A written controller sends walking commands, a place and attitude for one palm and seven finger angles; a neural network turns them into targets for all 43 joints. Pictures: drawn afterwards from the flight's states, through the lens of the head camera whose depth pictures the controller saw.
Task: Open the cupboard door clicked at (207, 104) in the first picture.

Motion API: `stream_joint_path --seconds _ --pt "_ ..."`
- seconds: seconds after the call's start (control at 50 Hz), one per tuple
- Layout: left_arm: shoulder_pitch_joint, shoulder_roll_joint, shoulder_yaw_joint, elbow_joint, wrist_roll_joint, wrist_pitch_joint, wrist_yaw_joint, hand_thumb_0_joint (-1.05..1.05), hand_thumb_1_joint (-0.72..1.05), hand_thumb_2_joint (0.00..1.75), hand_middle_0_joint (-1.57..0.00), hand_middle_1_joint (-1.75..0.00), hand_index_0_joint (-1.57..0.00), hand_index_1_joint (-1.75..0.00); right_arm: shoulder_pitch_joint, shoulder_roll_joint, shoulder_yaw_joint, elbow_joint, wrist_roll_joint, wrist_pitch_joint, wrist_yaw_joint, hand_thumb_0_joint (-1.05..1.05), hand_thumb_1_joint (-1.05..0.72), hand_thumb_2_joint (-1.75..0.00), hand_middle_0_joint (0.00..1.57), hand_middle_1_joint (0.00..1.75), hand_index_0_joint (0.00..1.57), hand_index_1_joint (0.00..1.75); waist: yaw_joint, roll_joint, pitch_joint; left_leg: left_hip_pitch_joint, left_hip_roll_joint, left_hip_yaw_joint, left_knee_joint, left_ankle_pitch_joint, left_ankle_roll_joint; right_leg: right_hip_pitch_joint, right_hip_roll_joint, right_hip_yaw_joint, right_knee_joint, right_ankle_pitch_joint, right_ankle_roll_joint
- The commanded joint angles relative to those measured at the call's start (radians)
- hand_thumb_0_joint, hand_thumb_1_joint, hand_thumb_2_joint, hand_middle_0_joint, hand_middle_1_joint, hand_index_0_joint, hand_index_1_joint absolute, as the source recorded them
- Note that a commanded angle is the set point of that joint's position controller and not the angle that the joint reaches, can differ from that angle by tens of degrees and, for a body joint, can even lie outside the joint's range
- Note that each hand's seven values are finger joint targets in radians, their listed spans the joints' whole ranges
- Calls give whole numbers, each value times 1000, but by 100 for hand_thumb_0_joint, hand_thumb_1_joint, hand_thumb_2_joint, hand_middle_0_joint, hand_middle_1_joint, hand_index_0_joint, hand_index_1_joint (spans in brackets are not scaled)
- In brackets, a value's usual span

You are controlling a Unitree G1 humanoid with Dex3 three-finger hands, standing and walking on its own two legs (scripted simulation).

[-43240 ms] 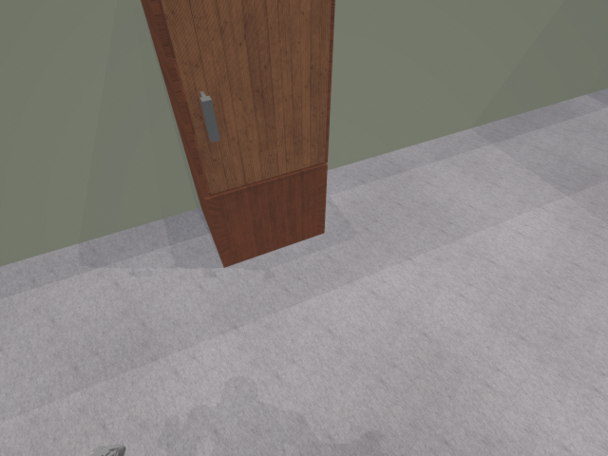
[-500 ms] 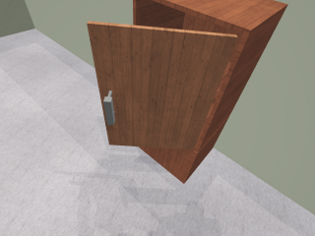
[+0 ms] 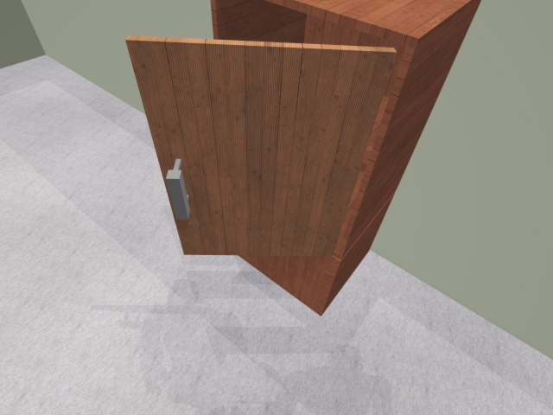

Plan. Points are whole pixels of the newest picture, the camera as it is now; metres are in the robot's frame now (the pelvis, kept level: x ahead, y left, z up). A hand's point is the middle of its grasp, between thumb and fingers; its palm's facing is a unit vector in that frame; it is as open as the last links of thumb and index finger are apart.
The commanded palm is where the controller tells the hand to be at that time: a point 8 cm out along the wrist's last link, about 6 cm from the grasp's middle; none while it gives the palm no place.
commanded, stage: come to a stop and stand still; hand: left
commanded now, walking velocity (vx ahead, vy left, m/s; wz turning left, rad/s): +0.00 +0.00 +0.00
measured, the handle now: (180, 188) +0.56 +0.23 -0.04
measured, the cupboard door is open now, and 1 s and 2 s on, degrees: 40 40 40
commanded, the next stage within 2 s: look again from close up in 0.82 s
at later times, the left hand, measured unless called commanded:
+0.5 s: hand out of the picture -0.05 +0.09 -0.16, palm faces +0.03 -0.98 -0.20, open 7.4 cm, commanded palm none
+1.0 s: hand out of the picture -0.02 +0.08 -0.16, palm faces +0.05 -0.98 -0.19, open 7.3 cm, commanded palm none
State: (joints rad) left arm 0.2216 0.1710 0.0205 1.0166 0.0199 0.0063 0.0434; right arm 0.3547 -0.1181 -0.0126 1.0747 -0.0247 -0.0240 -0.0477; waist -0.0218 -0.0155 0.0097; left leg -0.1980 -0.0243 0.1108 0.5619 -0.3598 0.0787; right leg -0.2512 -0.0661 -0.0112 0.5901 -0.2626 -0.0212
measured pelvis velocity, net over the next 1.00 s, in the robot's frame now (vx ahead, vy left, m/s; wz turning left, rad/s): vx -0.01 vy -0.08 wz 0.02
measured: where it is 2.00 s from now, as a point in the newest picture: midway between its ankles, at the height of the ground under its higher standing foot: outside the picture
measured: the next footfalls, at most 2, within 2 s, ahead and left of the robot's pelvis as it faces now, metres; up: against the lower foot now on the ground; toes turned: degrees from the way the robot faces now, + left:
none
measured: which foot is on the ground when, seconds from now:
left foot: down 0.00-1.00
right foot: down 0.00-1.00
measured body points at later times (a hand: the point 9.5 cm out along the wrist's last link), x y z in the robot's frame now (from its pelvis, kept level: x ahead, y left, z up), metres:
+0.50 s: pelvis -0.02 -0.08 +0.01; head -0.02 -0.10 +0.46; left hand -0.05 +0.14 -0.14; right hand -0.03 -0.29 -0.17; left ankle -0.03 +0.06 -0.73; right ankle -0.01 -0.17 -0.73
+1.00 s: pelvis -0.01 -0.08 +0.01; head -0.01 -0.09 +0.46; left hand -0.02 +0.13 -0.15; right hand -0.03 -0.28 -0.16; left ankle -0.03 +0.06 -0.73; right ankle -0.01 -0.17 -0.73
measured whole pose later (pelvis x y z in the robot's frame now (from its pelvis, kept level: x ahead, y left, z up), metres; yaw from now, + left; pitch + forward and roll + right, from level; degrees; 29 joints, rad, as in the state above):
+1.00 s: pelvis -0.01 -0.08 +0.01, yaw +1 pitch -2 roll +1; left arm 0.29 0.13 -0.01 1.13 0.01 -0.03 0.03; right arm 0.31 -0.11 0.01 1.16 -0.01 -0.02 -0.03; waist 0.00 0.02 0.03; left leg -0.14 0.06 0.05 0.42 -0.25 -0.04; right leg -0.17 0.01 -0.08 0.45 -0.26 -0.05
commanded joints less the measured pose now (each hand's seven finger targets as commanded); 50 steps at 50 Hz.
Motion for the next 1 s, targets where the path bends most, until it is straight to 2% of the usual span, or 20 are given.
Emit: stream_joint_path --seconds 0.0,0.02,0.04,0.06,0.08,0.12,0.16,0.22,0.26,0.34,0.42,0.5,0.54,0.6,0.64,0.72,0.74,0.8,0.84,0.98 --pt "110 47 -8 -4 -7 -13 -2 0 90 90 -20 -30 -20 -30 51 -127 -12 -68 8 -13 -2 0 -90 -90 20 30 20 30 23 141 5 31 188 -185 -117 728 -37 15 23 -28 -36 82 -19" --pt "124 48 -9 4 -6 -15 -1 0 90 90 -20 -30 -20 -30 35 -137 -14 -72 10 -10 2 0 -90 -90 20 30 20 30 24 31 2 24 168 -156 -89 609 -31 33 4 -3 -64 163 -23" --pt "110 49 -11 12 -6 -21 -2 0 90 90 -20 -30 -20 -30 31 -122 -10 -73 10 -9 5 0 -90 -90 20 30 20 30 11 -36 21 8 146 -138 -99 496 -33 38 -12 13 -72 248 -26" --pt "101 55 -14 9 -8 -21 -2 0 90 90 -20 -30 -20 -30 20 -132 -10 -75 9 -5 9 0 -90 -90 20 30 20 30 9 -66 41 -2 134 -129 -116 336 -36 22 -26 36 -96 219 -24" --pt "85 61 -16 7 -7 -19 -4 0 90 90 -20 -30 -20 -30 7 -128 -9 -74 10 -2 13 0 -90 -90 20 30 20 30 5 -54 78 -23 125 -126 -145 206 -37 -3 -32 45 -122 144 -19" --pt "78 74 -19 5 -7 -17 -7 0 90 90 -20 -30 -20 -30 -15 -121 -6 -75 9 5 22 0 -90 -90 20 30 20 30 5 -15 135 -50 111 -123 -179 58 -40 -50 -32 69 -172 -7 -17" --pt "85 84 -19 10 -7 -24 -9 0 90 90 -20 -30 -20 -30 -19 -115 -2 -66 8 8 26 0 -90 -90 20 30 20 30 3 5 133 -31 99 -113 -181 48 -42 -61 -36 90 -200 -42 -22" --pt "89 95 -19 16 -8 -30 -11 0 90 90 -20 -30 -20 -30 -8 -117 1 -54 9 13 31 0 -90 -90 20 30 20 30 -2 -53 127 -6 93 -98 -168 47 -47 -84 -47 110 -246 -110 -27" --pt "96 96 -19 20 -9 -34 -11 0 90 90 -20 -30 -20 -30 -5 -117 4 -41 10 13 31 0 -90 -90 20 30 20 30 -4 -48 114 13 91 -95 -164 66 -50 -83 -50 115 -262 -111 -27" --pt "111 93 -18 37 -10 -42 -11 0 90 90 -20 -30 -20 -30 2 -105 9 -10 12 10 31 0 -90 -90 20 30 20 30 -1 -42 107 24 97 -90 -171 96 -56 -65 -54 111 -276 -59 -30" --pt "131 87 -15 60 -13 -48 -10 0 90 90 -20 -30 -20 -30 15 -98 12 20 13 6 28 0 -90 -90 20 30 20 30 4 -32 68 26 99 -85 -168 123 -64 -17 -61 105 -272 10 -32" --pt "140 74 -14 77 -13 -48 -8 0 90 90 -20 -30 -20 -30 25 -83 14 48 13 5 25 0 -90 -90 20 30 20 30 8 -14 83 15 102 -86 -177 135 -69 -4 -59 93 -277 30 -33" --pt "146 69 -13 83 -12 -49 -7 0 90 90 -20 -30 -20 -30 25 -72 13 57 14 6 23 0 -90 -90 20 30 20 30 11 -24 92 16 106 -82 -182 133 -71 -3 -55 90 -285 33 -32" --pt "150 65 -12 89 -13 -50 -6 0 90 90 -20 -30 -20 -30 36 -68 13 67 13 3 22 0 -90 -90 20 30 20 30 13 -16 70 12 105 -83 -179 154 -74 26 -58 83 -275 72 -32" --pt "148 59 -12 90 -12 -48 -4 0 90 90 -20 -30 -20 -30 36 -60 13 72 14 4 20 0 -90 -90 20 30 20 30 15 -9 95 7 110 -81 -190 144 -75 12 -53 78 -281 59 -32" --pt "150 56 -11 95 -13 -47 -4 0 90 90 -20 -30 -20 -30 46 -59 13 77 12 2 18 0 -90 -90 20 30 20 30 17 7 83 1 111 -83 -188 161 -76 31 -52 76 -271 81 -32" --pt "150 54 -11 94 -12 -46 -3 0 90 90 -20 -30 -20 -30 43 -53 13 77 14 2 17 0 -90 -90 20 30 20 30 19 -8 101 -1 114 -85 -196 162 -76 27 -48 72 -275 87 -30" --pt "151 56 -9 94 -13 -48 -4 0 90 90 -20 -30 -20 -30 47 -59 13 76 13 -1 16 0 -90 -90 20 30 20 30 19 3 68 7 116 -84 -189 183 -77 53 -50 68 -259 133 -30" --pt "148 53 -9 92 -11 -47 -3 0 90 90 -20 -30 -20 -30 42 -53 11 76 13 -1 15 0 -90 -90 20 30 20 30 22 8 86 6 119 -85 -198 189 -76 46 -46 62 -256 149 -29" --pt "143 56 -7 88 -10 -45 -3 0 90 90 -20 -30 -20 -30 35 -63 10 73 13 -3 13 0 -90 -90 20 30 20 30 21 8 80 9 124 -94 -205 215 -74 59 -43 52 -236 176 -26"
